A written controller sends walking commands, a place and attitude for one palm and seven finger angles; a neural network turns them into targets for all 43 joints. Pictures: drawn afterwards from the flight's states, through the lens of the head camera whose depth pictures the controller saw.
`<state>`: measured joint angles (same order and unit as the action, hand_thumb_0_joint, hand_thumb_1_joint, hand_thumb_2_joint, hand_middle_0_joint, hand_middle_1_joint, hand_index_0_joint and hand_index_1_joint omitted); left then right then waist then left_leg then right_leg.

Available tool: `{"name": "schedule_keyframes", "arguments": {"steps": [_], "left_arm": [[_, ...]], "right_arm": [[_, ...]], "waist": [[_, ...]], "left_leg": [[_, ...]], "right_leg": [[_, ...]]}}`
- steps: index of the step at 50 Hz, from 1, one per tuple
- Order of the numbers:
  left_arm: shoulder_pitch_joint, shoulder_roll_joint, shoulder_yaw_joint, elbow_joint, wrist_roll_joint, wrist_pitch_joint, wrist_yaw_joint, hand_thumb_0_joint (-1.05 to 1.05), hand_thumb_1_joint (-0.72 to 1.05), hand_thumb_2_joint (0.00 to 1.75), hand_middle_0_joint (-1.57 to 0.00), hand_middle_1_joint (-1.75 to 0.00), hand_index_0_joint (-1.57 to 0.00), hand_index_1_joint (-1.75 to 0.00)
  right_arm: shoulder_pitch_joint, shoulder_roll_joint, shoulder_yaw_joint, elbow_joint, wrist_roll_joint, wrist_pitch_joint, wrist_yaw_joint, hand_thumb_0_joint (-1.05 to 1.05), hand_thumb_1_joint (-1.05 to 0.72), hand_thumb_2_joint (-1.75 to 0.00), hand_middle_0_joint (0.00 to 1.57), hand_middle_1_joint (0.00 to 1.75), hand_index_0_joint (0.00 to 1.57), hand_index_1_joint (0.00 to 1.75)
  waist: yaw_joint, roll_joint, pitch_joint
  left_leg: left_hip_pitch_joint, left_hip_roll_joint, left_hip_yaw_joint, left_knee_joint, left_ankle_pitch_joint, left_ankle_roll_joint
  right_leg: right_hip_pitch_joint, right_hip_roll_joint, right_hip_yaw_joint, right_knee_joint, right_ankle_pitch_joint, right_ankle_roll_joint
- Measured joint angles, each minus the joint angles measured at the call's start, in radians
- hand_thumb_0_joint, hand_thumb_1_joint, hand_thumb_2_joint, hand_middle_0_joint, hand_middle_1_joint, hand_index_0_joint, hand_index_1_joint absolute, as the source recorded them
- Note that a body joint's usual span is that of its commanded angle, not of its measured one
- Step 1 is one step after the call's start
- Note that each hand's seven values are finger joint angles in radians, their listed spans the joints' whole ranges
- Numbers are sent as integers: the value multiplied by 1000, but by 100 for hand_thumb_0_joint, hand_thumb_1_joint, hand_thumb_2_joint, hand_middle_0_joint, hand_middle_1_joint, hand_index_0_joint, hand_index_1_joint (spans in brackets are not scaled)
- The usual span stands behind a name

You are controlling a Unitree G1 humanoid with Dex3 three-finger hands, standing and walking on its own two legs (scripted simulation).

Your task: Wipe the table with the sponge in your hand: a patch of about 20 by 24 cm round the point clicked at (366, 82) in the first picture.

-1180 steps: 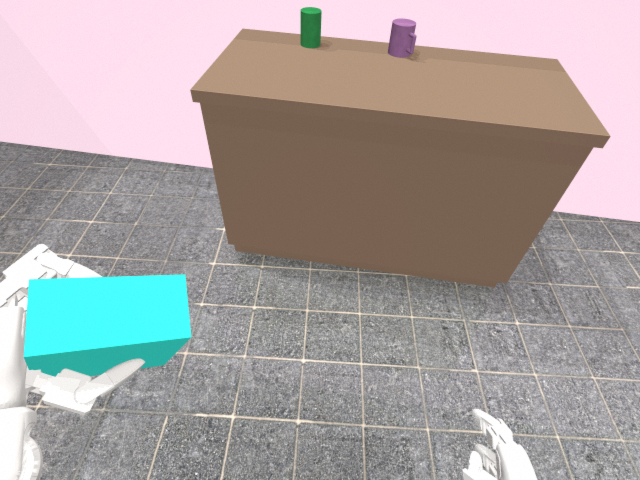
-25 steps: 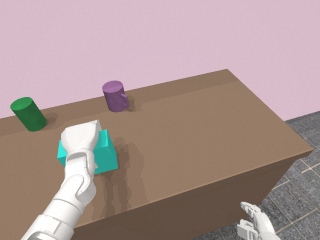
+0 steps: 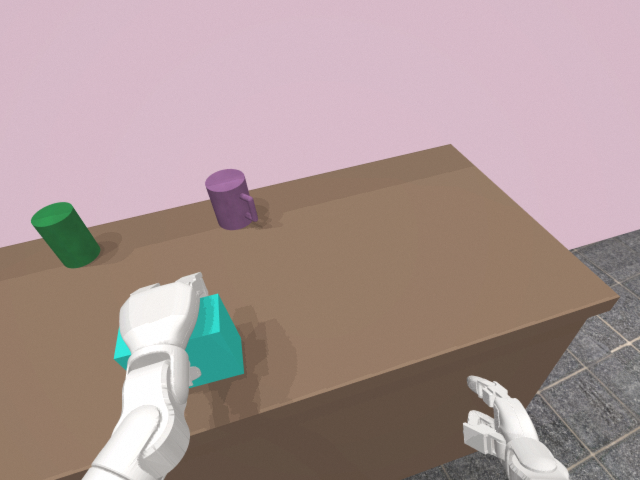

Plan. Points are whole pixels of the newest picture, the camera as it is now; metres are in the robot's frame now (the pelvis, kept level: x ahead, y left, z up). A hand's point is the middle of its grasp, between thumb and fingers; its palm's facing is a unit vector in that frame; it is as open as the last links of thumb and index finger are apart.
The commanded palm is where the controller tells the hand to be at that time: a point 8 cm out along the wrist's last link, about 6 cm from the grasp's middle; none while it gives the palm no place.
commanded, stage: slide across to the third lane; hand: left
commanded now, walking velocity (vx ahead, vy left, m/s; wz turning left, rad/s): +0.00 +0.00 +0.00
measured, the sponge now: (190, 353) +0.27 +0.23 +0.01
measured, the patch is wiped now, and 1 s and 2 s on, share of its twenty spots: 0.50 0.65 0.80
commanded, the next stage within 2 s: wipe forward along the third lane in 0.68 s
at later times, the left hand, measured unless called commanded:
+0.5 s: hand (218, 331) +0.28 +0.18 +0.06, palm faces +0.01 -0.06 -1.00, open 10.1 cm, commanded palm +0.24 +0.16 +0.11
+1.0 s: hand (240, 313) +0.31 +0.16 +0.06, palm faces +0.01 -0.07 -1.00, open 10.1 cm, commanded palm +0.28 +0.15 +0.10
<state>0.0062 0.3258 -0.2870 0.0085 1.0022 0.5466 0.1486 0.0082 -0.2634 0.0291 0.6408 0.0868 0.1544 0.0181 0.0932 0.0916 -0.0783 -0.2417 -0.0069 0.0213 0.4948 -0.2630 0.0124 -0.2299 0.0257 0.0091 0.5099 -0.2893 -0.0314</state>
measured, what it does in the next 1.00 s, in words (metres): stands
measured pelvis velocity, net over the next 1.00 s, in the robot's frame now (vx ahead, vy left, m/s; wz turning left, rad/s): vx -0.01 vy -0.02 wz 0.01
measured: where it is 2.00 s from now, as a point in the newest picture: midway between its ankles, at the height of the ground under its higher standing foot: outside the picture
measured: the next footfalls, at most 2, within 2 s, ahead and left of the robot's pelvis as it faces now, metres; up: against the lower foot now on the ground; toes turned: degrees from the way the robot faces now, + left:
none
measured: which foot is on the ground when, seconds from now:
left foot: down 0.00-1.00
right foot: down 0.00-1.00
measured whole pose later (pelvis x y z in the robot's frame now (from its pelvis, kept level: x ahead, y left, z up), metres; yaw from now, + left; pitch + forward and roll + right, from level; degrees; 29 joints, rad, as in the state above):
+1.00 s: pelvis -0.01 -0.02 +0.00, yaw +0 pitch +0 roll +1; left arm -0.30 0.20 -0.41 0.35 0.98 0.60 0.16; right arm -0.03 -0.26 0.02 0.71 0.09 0.16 0.00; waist 0.09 0.08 -0.09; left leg -0.25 0.01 0.00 0.47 -0.23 -0.02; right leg -0.25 0.05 -0.01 0.52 -0.27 -0.06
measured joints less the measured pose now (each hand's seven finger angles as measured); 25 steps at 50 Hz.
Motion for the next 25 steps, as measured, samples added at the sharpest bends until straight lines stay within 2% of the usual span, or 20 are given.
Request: {"name": "schedule_keyframes", "arguments": {"steps": [5, 13, 19, 25], "left_arm": [[29, -1, -2, -19, -5, -5, 2, 0, -47, 105, -66, -139, -70, -137], [-63, -4, -36, 57, -11, 17, -29, 0, -48, 105, -68, -138, -71, -135], [-136, -18, -65, 132, -11, -6, -39, 0, -49, 105, -69, -136, -73, -134], [-190, -57, -87, 196, -12, -33, -12, -1, -49, 105, -69, -136, -73, -134]], "right_arm": [[-3, 2, 1, 4, -2, -4, -4, 1, -91, -90, 20, 30, 20, 30], [-16, 1, -3, 25, -4, -16, -28, 1, -91, -90, 20, 30, 20, 30], [-11, 2, -6, 39, -3, -33, -40, 1, -91, -90, 20, 30, 20, 30], [1, 10, -10, 59, -2, -41, -36, 1, -91, -90, 20, 30, 20, 30]], "waist": [[5, 2, 2], [8, 2, 25], [4, 7, 30], [2, 9, 19]], "left_leg": [[10, 6, 0, -1, 6, -6], [16, 9, -13, -9, 28, -12], [14, 9, -19, -18, 41, -16], [6, 10, -18, -25, 47, -19]], "right_leg": [[7, 6, 0, 4, 4, -6], [14, 10, -12, 2, 19, -16], [10, 9, -18, -1, 27, -20], [-2, 11, -17, 0, 30, -22]]}}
